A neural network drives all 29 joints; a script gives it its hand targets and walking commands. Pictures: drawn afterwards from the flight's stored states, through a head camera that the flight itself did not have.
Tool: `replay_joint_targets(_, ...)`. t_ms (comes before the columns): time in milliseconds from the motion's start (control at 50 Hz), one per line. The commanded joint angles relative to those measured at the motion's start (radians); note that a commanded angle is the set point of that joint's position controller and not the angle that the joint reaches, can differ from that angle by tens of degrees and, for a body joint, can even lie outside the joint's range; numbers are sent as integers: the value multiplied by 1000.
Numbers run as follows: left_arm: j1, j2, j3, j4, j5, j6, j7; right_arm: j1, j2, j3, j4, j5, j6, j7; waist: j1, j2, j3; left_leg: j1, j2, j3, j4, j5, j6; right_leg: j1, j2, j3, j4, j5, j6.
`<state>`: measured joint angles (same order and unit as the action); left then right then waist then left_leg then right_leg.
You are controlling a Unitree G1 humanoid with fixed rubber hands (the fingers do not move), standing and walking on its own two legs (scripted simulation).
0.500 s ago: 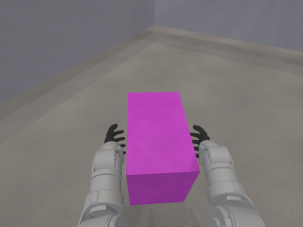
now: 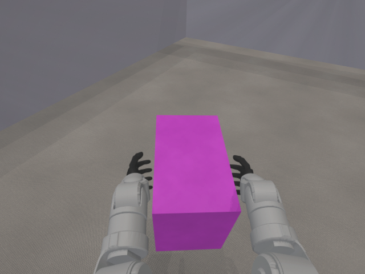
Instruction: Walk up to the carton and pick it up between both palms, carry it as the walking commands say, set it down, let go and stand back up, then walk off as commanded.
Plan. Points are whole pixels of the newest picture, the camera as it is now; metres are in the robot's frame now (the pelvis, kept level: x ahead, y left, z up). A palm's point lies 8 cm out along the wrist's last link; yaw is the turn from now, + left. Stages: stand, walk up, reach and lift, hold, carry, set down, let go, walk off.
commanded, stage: reach and lift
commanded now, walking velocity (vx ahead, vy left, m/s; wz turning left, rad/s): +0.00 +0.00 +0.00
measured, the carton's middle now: (188, 180) +0.38 +0.02 -0.01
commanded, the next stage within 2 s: hold in 0.28 s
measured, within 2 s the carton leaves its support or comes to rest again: neither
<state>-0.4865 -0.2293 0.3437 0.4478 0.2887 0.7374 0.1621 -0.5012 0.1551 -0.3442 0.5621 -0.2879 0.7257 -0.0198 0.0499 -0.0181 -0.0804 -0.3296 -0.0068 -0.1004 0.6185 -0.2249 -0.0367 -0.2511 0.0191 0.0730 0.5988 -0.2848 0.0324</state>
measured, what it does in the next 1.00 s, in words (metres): stands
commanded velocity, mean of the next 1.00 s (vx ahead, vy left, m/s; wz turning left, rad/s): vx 0.00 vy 0.00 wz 0.00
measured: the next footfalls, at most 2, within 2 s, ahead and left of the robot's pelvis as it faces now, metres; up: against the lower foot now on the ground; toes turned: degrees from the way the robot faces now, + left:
left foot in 1.72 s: +0.04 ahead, +0.10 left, +0.00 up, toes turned +0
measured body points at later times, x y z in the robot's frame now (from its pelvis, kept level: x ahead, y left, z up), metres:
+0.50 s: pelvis +0.00 +0.00 +0.00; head -0.08 +0.02 +0.44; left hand +0.31 +0.15 +0.07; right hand +0.32 -0.12 +0.06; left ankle +0.07 +0.13 -0.73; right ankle +0.03 -0.14 -0.73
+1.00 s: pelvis +0.00 +0.00 +0.00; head -0.07 +0.01 +0.44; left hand +0.32 +0.14 +0.07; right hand +0.32 -0.13 +0.05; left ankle +0.07 +0.13 -0.73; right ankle +0.03 -0.14 -0.73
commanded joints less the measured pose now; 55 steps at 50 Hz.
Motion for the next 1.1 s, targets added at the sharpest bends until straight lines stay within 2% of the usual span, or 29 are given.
replay_joint_targets(0,-612,-1148,-672,-3,-352,-7,-421,-652,1051,552,-168,265,-71,223,-140,73,-373,323,-96,90,-150,71,-15,65,76,-8,-186,85,-37)
replay_joint_targets(40,-587,-1140,-654,26,-334,-2,-424,-698,1034,530,-173,250,-76,226,-143,24,-330,310,-89,87,-156,30,-13,51,77,-12,-185,52,-36)
replay_joint_targets(140,-536,-1129,-660,27,-327,6,-425,-622,1063,572,-183,269,-56,221,-117,33,-342,322,-100,88,-140,125,-3,85,74,-8,-192,139,-26)
replay_joint_targets(160,-529,-1107,-649,25,-317,8,-424,-613,1065,552,-148,258,-52,225,-117,-8,-334,319,-92,87,-146,109,-1,67,78,-9,-190,120,-23)
replay_joint_targets(200,-530,-1105,-671,-12,-318,11,-424,-520,1052,539,-125,260,-47,234,-131,44,-347,351,-94,85,-153,159,-8,70,82,-8,-195,162,-26)
replay_joint_targets(320,-515,-1141,-659,22,-336,19,-432,-690,1047,594,-251,290,-58,228,-115,15,-313,326,-96,81,-148,56,2,48,75,-4,-205,43,-34)
replay_joint_targets(340,-502,-1136,-667,3,-331,19,-433,-685,1062,614,-273,302,-58,227,-100,68,-312,303,-110,97,-152,63,1,84,74,-5,-199,70,-31)
replay_joint_targets(380,-539,-1153,-687,-21,-353,6,-434,-754,1068,636,-322,326,-67,226,-102,4,-360,323,-100,80,-137,54,6,71,76,-5,-190,28,-30)
replay_joint_targets(400,-512,-1125,-673,-11,-334,17,-428,-630,1059,592,-222,299,-46,227,-115,31,-289,308,-86,78,-156,41,-1,48,78,-11,-197,36,-32)
replay_joint_targets(440,-534,-1135,-698,-25,-349,21,-423,-604,1066,597,-217,313,-50,231,-114,93,-288,320,-89,81,-158,35,-6,43,73,-2,-195,31,-45)
replay_joint_targets(500,-535,-1125,-647,34,-322,23,-426,-699,1028,548,-215,272,-49,241,-109,8,-237,287,-83,84,-174,-87,-6,13,81,-18,-210,-103,-43)
replay_joint_targets(520,-535,-1136,-655,30,-324,23,-427,-687,1029,541,-207,275,-54,240,-121,34,-208,298,-88,83,-172,-117,-10,-13,72,-10,-218,-135,-53)
replay_joint_targets(540,-521,-1143,-642,53,-325,20,-430,-745,1026,551,-235,279,-57,242,-101,17,-245,294,-81,89,-174,-90,-6,21,77,-20,-212,-110,-46)
replay_joint_targets(600,-548,-1135,-647,34,-321,22,-422,-666,1033,525,-176,274,-54,243,-110,104,-246,289,-91,98,-174,-99,-15,23,71,-11,-200,-96,-54)
replay_joint_targets(640,-504,-1147,-660,51,-324,19,-421,-688,1044,560,-216,276,-59,242,-105,4,-279,329,-86,90,-176,-41,-4,26,82,-15,-207,-57,-44)
replay_joint_targets(660,-462,-1152,-640,71,-313,22,-419,-709,1031,578,-271,294,-68,242,-93,65,-297,321,-100,98,-165,-17,-5,51,74,-10,-204,-24,-49)
replay_joint_targets(680,-507,-1139,-652,66,-321,27,-424,-634,1033,553,-194,282,-54,241,-106,45,-264,333,-93,99,-170,-11,-6,20,75,-14,-218,-33,-46)
replay_joint_targets(700,-524,-1145,-668,30,-335,23,-425,-644,1037,558,-226,292,-59,241,-111,90,-288,314,-92,94,-167,1,-12,25,78,-8,-201,-9,-54)
replay_joint_targets(780,-451,-1178,-695,2,-357,20,-425,-710,1042,639,-351,326,-65,236,-101,26,-400,374,-90,80,-147,97,-2,83,80,-1,-191,79,-40)
replay_joint_targets(800,-455,-1150,-670,43,-324,30,-426,-728,1044,620,-329,320,-60,236,-83,49,-335,328,-105,101,-154,17,-2,61,76,-13,-196,2,-35)
replay_joint_targets(820,-443,-1125,-666,32,-325,26,-425,-678,1041,622,-293,312,-50,234,-82,6,-312,355,-93,89,-160,66,0,34,81,-13,-208,39,-35)
replay_joint_targets(860,-410,-1088,-620,26,-292,38,-416,-622,1041,587,-236,298,-29,241,-72,44,-256,330,-102,101,-174,52,0,41,78,-14,-220,27,-36)
replay_joint_targets(920,-429,-1124,-666,3,-325,36,-418,-595,1034,589,-249,304,-44,242,-101,81,-262,311,-93,87,-179,32,-7,48,76,-7,-207,32,-46)
replay_joint_targets(940,-450,-1092,-643,13,-314,35,-418,-616,1055,602,-238,308,-37,244,-72,18,-271,318,-101,98,-170,40,7,57,75,-15,-210,26,-33)
replay_joint_targets(960,-416,-1103,-654,30,-310,43,-422,-594,1027,573,-237,296,-37,236,-91,79,-240,330,-89,89,-175,73,-8,21,73,-9,-215,55,-43)
replay_joint_targets(980,-411,-1100,-662,3,-310,38,-422,-581,1039,590,-239,296,-35,240,-93,8,-285,324,-96,84,-173,83,2,60,82,-13,-212,66,-30)
replay_joint_targets(1020,-455,-1089,-678,-49,-337,24,-424,-669,1070,660,-311,339,-40,238,-70,3,-312,332,-103,96,-159,69,8,68,78,-15,-212,38,-25)
replay_joint_targets(1060,-434,-1103,-698,-54,-337,31,-419,-632,1054,661,-331,346,-39,230,-79,65,-317,350,-101,90,-154,123,0,84,77,-7,-202,104,-33)
replay_joint_targets(1080,-429,-1129,-715,-64,-349,31,-420,-642,1050,674,-349,340,-40,227,-90,9,-347,353,-91,76,-155,116,4,91,83,-12,-192,104,-33)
